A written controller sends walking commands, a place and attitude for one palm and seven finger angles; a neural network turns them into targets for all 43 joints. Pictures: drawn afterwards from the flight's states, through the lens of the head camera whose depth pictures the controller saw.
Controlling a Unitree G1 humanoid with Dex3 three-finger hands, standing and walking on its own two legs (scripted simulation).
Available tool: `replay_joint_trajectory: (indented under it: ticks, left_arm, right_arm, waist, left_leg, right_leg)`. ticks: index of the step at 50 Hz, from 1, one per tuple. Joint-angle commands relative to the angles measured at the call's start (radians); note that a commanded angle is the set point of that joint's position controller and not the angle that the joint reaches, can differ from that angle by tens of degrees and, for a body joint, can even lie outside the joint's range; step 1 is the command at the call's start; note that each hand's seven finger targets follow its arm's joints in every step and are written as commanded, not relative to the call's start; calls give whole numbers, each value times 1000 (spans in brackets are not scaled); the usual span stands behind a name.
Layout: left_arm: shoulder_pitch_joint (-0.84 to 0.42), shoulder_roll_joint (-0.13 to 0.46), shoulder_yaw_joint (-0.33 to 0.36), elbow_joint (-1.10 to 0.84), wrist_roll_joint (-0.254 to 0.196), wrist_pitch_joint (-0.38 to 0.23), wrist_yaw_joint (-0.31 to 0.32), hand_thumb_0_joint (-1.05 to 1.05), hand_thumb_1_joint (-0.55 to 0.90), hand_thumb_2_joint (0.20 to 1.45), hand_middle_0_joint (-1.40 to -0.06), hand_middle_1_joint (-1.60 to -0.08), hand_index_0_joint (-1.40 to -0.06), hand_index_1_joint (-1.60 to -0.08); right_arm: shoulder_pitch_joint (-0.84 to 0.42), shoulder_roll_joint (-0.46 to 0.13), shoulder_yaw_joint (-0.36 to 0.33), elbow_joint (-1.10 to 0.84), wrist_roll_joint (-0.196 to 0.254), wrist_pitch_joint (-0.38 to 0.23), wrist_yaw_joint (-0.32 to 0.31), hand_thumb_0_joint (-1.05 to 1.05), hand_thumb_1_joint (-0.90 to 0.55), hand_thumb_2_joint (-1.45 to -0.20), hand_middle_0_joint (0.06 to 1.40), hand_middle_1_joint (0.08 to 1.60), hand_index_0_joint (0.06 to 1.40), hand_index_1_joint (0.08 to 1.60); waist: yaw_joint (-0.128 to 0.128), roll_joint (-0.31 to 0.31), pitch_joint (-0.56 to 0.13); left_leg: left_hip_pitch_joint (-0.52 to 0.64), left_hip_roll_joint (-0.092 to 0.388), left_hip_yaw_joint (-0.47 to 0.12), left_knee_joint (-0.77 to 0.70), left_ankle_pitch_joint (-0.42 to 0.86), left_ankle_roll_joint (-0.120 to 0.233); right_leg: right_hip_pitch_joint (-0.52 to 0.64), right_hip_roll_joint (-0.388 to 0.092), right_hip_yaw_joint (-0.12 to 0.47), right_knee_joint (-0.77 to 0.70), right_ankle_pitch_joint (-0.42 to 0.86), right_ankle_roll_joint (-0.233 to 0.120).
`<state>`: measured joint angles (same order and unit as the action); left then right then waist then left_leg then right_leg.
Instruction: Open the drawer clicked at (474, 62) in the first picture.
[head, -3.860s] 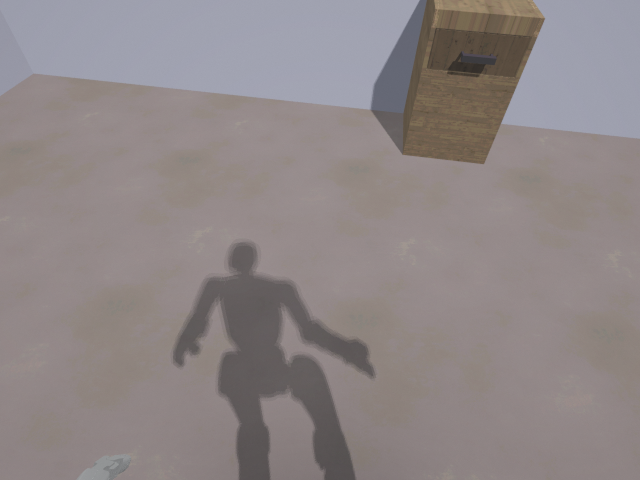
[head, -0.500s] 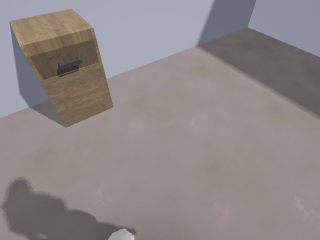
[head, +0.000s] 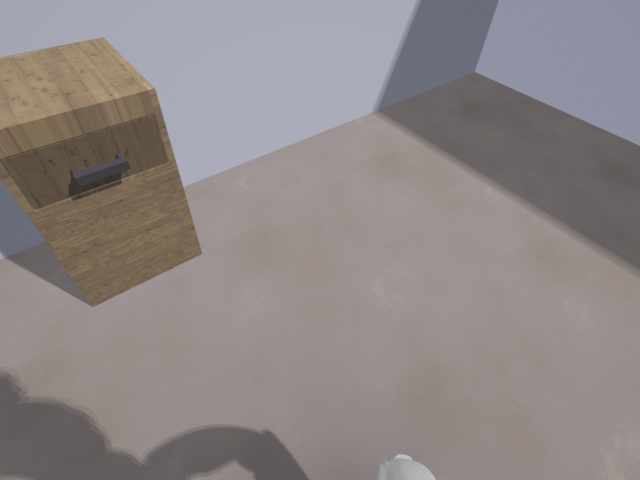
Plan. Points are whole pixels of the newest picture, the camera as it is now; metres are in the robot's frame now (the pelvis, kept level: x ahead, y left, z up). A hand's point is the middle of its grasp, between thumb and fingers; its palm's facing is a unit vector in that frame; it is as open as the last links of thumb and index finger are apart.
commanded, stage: walk to a spot facing it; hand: left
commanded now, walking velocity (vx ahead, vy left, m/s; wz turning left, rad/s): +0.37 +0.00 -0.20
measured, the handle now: (99, 167) +0.91 +0.68 -0.22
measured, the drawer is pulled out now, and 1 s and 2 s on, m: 0.00 0.00 0.00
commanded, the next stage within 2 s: turn to face it in 0.70 s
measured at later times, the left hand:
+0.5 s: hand (258, 442) +0.21 +0.10 -0.17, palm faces +0.05 -0.98 -0.20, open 7.2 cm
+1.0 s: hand (230, 333) +0.40 +0.19 -0.18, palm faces +0.15 -0.97 -0.19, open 7.4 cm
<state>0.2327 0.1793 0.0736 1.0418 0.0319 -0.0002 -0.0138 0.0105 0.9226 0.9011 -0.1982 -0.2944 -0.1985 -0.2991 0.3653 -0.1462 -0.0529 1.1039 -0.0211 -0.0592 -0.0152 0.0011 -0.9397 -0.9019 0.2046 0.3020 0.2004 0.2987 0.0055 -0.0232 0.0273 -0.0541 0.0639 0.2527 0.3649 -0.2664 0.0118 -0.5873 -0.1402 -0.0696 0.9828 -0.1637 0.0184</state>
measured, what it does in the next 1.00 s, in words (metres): walks ahead: right foot, then left foot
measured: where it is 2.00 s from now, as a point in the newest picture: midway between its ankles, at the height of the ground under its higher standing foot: (330, 438)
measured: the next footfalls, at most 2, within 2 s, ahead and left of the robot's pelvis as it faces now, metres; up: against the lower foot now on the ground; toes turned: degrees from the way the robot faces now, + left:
right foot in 0.18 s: +0.23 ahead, -0.15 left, +0.00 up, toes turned -12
left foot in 0.76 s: +0.45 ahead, +0.09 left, +0.00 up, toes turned +14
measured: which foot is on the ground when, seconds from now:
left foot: down 0.00-0.20, up 0.22-0.74, down 0.76-1.00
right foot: up 0.00-0.16, down 0.18-0.76, up 0.78-1.00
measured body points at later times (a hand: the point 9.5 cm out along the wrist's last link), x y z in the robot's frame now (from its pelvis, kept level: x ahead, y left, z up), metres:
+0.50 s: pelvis +0.20 -0.07 +0.00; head +0.20 -0.08 +0.45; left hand +0.21 +0.16 -0.15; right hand +0.25 -0.31 -0.16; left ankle +0.28 +0.08 -0.67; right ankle +0.19 -0.14 -0.74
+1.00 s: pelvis +0.37 +0.00 -0.01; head +0.39 +0.02 +0.44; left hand +0.39 +0.24 -0.17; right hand +0.45 -0.23 -0.15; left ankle +0.41 +0.08 -0.74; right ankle +0.42 -0.14 -0.68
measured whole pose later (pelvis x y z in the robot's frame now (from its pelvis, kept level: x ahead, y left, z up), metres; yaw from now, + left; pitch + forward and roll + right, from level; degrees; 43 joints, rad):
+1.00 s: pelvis +0.37 +0.00 -0.01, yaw +6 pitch -2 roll -1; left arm 0.22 0.18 0.06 1.05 0.02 -0.01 0.03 0.01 0.91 0.90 -0.20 -0.29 -0.20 -0.30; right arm 0.22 -0.17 -0.05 1.04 -0.01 -0.05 -0.02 -0.03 -0.96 -0.90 0.21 0.30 0.20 0.30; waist 0.00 -0.03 0.06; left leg -0.23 0.02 0.15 0.46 -0.19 0.07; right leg -0.49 -0.11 -0.07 1.03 -0.35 0.06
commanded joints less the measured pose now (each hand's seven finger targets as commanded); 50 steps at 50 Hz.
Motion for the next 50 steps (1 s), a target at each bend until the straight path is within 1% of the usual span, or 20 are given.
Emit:
replay_joint_trajectory:
  ticks: [1, 4, 6, 7, 8, 9, 10, 12, 14, 17, 26, 32, 34, 36, 37, 38, 39, 42, 45, 50]
  left_arm:
    - [-88, 5, -2, -79, -6, -13, -13, 0, 900, 900, -200, -300, -200, -300]
    - [-122, 9, -2, -92, -5, -27, -12, 0, 900, 900, -200, -300, -200, -300]
    - [-50, 29, 3, -68, -3, -38, -11, 0, 900, 900, -200, -300, -200, -300]
    - [60, 51, 9, -33, 0, -47, -7, 0, 900, 900, -200, -300, -200, -300]
    - [217, 112, 27, 15, 6, -60, 1, 0, 900, 900, -200, -300, -200, -300]
    - [330, 239, 59, 44, 8, -70, 14, 0, 900, 900, -200, -300, -200, -300]
    - [356, 277, 58, 52, -18, -65, 19, 0, 900, 900, -200, -300, -200, -300]
    - [165, 191, 41, 7, -23, -61, 26, 0, 900, 900, -200, -300, -200, -300]
    - [67, 112, 7, -18, -18, -68, 26, 0, 900, 900, -200, -300, -200, -300]
    - [80, 74, -7, 1, -12, -83, 30, 0, 900, 900, -200, -300, -200, -300]
    - [206, 72, -19, 63, -12, -106, 31, 0, 900, 900, -200, -300, -200, -300]
    - [252, 95, -18, 91, -5, -96, 40, 0, 900, 900, -200, -300, -200, -300]
    - [249, 102, -16, 94, -5, -91, 40, 0, 900, 900, -200, -300, -200, -300]
    - [228, 104, -17, 89, -14, -86, 40, 0, 900, 900, -200, -300, -200, -300]
    - [254, 61, -23, 76, -20, -84, 34, 0, 900, 900, -200, -300, -200, -300]
    - [241, 23, -36, 41, -29, -83, 26, 0, 900, 900, -200, -300, -200, -300]
    - [184, 55, -26, 23, -22, -77, 32, 0, 900, 900, -200, -300, -200, -300]
    - [105, 18, -25, 32, -14, -65, 25, 0, 900, 900, -200, -300, -200, -300]
    - [158, -22, -23, 32, -12, -33, 33, 0, 900, 900, -200, -300, -200, -300]
    - [76, 25, 0, -41, -14, 9, 35, 0, 900, 900, -200, -300, -200, -300]
  right_arm:
    - [68, -128, -24, -23, -6, -22, 2, 0, -900, -900, 200, 300, 200, 300]
    - [98, -132, -24, -4, -13, -16, 2, 0, -900, -900, 200, 300, 200, 300]
    - [92, -145, -24, -2, -12, -10, 2, 0, -900, -900, 200, 300, 200, 300]
    - [88, -145, -22, 2, -8, -8, 4, 0, -900, -900, 200, 300, 200, 300]
    - [70, -130, -19, -4, -1, -10, 11, 0, -900, -900, 200, 300, 200, 300]
    - [106, -59, -4, -35, 12, -15, 19, 0, -900, -900, 200, 300, 200, 300]
    - [41, -82, -2, -72, 14, -8, 18, 0, -900, -900, 200, 300, 200, 300]
    - [-26, -79, -18, -63, 10, 2, 20, 0, -900, -900, 200, 300, 200, 300]
    - [-21, -56, -13, -47, -2, 19, 19, 0, -900, -900, 200, 300, 200, 300]
    - [42, -25, -11, -21, -7, 42, 24, 0, -900, -900, 200, 300, 200, 300]
    - [-210, -44, -10, -126, -5, 39, 48, 0, -900, -900, 200, 300, 200, 300]
    - [-302, -48, -2, -168, -1, 27, 55, 0, -900, -900, 200, 300, 200, 300]
    - [-262, -56, -4, -157, -3, 21, 49, 0, -900, -900, 200, 300, 200, 300]
    - [-43, -103, -17, -89, -11, 9, 34, 0, -900, -900, 200, 300, 200, 300]
    - [96, -209, -41, -61, -20, 1, 22, 0, -900, -900, 200, 300, 200, 300]
    - [184, -297, -58, -39, -10, 3, 11, 0, -900, -900, 200, 300, 200, 300]
    - [155, -278, -50, -36, 0, 12, 3, 0, -900, -900, 200, 300, 200, 300]
    - [-41, -149, -14, -76, 4, -5, -4, 0, -900, -900, 200, 300, 200, 300]
    - [-77, -114, -3, -74, 7, -14, -8, 0, -900, -900, 200, 300, 200, 300]
    - [-117, -164, -22, -115, 4, 17, 0, 0, -900, -900, 200, 300, 200, 300]
  waist:
    - [-38, 131, 125]
    - [-45, 132, 116]
    - [-9, 125, 65]
    - [44, 75, 9]
    - [119, -4, -83]
    - [139, -291, -207]
    - [133, -266, -212]
    - [78, -135, -55]
    - [15, -70, 33]
    - [-29, -44, 32]
    - [19, -53, 101]
    - [37, -31, 106]
    - [14, -35, 88]
    - [-81, 10, -37]
    - [-124, 194, -157]
    - [-136, 374, -216]
    - [-127, 236, -188]
    - [-47, 63, 11]
    - [8, 115, -10]
    - [15, 151, -8]
  left_leg:
    - [-41, 262, -109, -215, 117, 116]
    - [15, 282, -97, -149, 225, 108]
    - [19, 267, -65, -23, 383, 90]
    - [-9, 230, -33, 127, 479, 66]
    - [-135, 184, 2, 365, 412, 29]
    - [-424, 52, 24, 693, -110, -17]
    - [-535, 5, -122, 885, -311, -11]
    - [-561, 90, -217, 972, -123, 5]
    - [-494, 125, -228, 907, -20, -9]
    - [-455, 114, -212, 809, 37, -28]
    - [-625, 115, -189, 507, 127, -49]
    - [-516, 74, -133, 313, 72, -11]
    - [-409, 36, -97, 259, 32, 9]
    - [-82, -7, -75, 145, 130, 36]
    - [180, 177, -315, 107, 220, 97]
    - [314, 401, -623, 0, 384, 199]
    - [265, 426, -594, -36, 352, 230]
    - [-70, 325, -423, -84, 441, 172]
    - [-173, 229, -273, -76, 648, 141]
    - [-222, 204, -320, -94, 427, 166]
  right_leg:
    - [-5, 0, -35, -223, 7, 2]
    - [49, 31, -56, -326, -27, -24]
    - [195, 81, -94, -387, -55, -48]
    - [350, 118, -116, -449, -29, -62]
    - [580, 56, -25, -483, -26, -91]
    - [820, -223, 376, -583, -54, -182]
    - [814, -306, 569, -714, -46, -233]
    - [556, -263, 434, -781, -284, -192]
    - [349, -206, 271, -814, -235, -147]
    - [307, -152, 127, -835, -118, -132]
    - [500, -163, 47, -851, 33, -158]
    - [592, -187, -6, -771, 239, -140]
    - [592, -180, -35, -677, 393, -132]
    - [504, -111, -128, -371, 509, -80]
    - [290, -11, -155, -116, 214, -25]
    - [65, 106, -123, 176, -402, 4]
    - [18, 72, -12, 289, -425, -23]
    - [28, -14, 35, 264, -258, 4]
    - [156, 4, 20, 119, -207, 34]
    - [144, 22, 20, -4, -137, 63]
